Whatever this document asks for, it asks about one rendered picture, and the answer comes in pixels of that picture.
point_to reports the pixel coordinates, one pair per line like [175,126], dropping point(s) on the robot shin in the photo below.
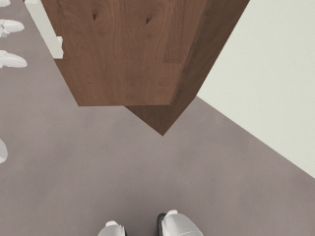
[112,222]
[174,211]

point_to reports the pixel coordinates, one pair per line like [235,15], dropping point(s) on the left robot shin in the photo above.
[112,222]

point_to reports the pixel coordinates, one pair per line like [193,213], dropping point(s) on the right robot shin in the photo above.
[174,211]

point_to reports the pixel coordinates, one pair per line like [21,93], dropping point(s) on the handle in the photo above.
[40,18]

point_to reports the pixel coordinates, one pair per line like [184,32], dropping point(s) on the cupboard door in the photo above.
[123,52]

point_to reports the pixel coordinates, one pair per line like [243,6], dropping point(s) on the left robot hand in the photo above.
[6,58]

